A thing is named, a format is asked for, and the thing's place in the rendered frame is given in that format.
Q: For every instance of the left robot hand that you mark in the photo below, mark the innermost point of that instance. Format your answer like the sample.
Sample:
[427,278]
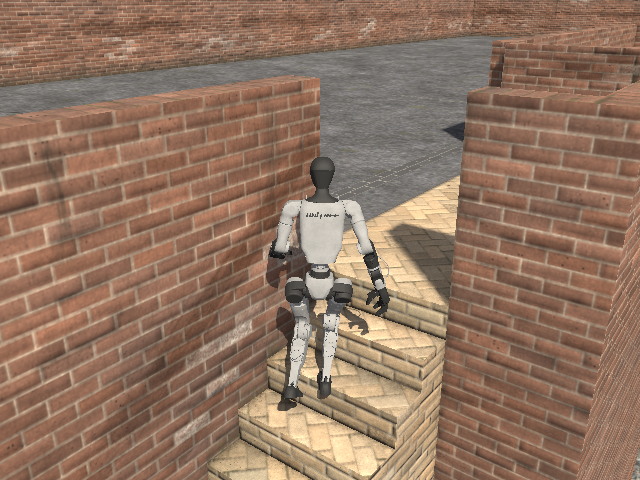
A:
[281,256]

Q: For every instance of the right robot forearm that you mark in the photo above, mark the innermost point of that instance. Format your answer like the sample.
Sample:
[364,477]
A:
[374,269]

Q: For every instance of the left robot upper arm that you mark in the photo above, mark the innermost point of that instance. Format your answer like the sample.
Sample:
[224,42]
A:
[290,209]

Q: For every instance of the left robot forearm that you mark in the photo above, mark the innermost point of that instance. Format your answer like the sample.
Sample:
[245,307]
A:
[273,247]

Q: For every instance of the right robot hand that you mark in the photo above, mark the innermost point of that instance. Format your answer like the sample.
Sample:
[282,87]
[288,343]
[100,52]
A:
[383,300]

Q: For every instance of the right robot shin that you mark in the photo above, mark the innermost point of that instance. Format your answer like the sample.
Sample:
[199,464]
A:
[329,344]

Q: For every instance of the right robot upper arm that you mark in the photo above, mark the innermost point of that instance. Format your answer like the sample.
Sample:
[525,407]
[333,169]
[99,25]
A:
[353,211]

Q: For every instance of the robot left foot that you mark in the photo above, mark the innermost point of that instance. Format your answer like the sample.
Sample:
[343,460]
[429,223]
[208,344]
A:
[292,392]

